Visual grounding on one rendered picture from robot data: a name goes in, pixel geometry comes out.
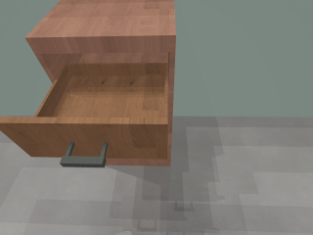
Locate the handle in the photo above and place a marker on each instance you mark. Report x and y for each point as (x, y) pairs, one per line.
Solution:
(83, 161)

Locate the drawer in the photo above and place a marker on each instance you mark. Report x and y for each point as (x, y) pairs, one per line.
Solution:
(122, 104)

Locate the cabinet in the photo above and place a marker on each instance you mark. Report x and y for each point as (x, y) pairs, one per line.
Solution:
(110, 32)

